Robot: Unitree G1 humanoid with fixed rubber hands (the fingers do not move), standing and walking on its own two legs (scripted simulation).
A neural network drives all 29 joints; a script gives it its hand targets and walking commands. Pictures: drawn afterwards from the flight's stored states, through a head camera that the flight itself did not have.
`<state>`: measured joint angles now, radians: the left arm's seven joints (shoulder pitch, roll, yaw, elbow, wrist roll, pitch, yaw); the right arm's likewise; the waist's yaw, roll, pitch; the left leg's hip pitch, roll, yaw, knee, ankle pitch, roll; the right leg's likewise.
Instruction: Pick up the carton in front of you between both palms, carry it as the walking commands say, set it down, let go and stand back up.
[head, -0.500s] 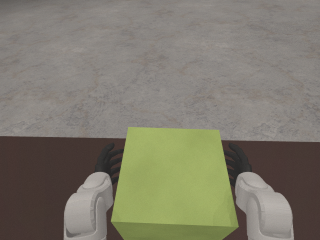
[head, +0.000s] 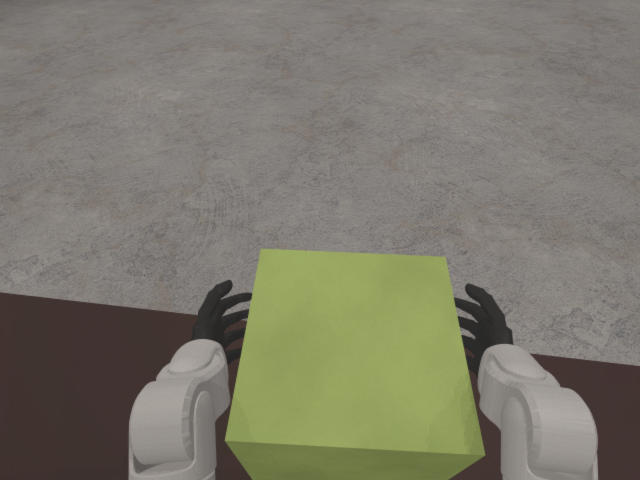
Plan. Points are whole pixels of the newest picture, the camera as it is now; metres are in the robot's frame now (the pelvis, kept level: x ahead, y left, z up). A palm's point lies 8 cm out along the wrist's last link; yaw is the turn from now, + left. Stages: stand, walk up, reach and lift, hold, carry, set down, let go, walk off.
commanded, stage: carry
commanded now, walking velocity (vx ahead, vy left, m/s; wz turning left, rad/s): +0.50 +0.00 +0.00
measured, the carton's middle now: (345, 380) +0.25 +0.00 +0.02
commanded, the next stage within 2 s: none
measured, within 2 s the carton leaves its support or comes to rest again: neither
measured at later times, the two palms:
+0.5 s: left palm (253, 154) +0.60 +0.15 +0.12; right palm (430, 154) +0.59 -0.15 +0.12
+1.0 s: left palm (289, 65) +1.01 +0.12 +0.12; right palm (411, 66) +1.01 -0.18 +0.11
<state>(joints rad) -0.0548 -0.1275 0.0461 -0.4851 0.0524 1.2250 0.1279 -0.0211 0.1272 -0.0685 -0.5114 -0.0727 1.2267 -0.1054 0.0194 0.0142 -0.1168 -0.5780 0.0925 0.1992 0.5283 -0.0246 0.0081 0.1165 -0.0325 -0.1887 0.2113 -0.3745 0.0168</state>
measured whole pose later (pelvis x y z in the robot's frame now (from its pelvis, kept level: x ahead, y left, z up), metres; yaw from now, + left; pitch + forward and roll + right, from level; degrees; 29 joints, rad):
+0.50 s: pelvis +0.33 +0.01 +0.00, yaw -1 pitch +3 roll +0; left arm -0.17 -0.12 0.10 -0.41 0.07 1.19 0.13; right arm -0.17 0.13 -0.11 -0.38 -0.06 1.17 -0.11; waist -0.02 -0.01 -0.12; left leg 0.05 0.02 0.22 0.28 -0.37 0.00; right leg -0.63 -0.11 -0.14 0.63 -0.02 -0.02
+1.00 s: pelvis +0.66 -0.01 +0.00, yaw -2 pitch +6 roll -1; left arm -0.54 -0.13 0.23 -0.14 0.04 1.08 0.17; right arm -0.52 0.07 -0.26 -0.16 -0.03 1.10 -0.12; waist 0.03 0.04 0.01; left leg -0.61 0.04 0.10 0.56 0.06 0.06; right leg -0.12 0.01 -0.14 0.45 -0.42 -0.03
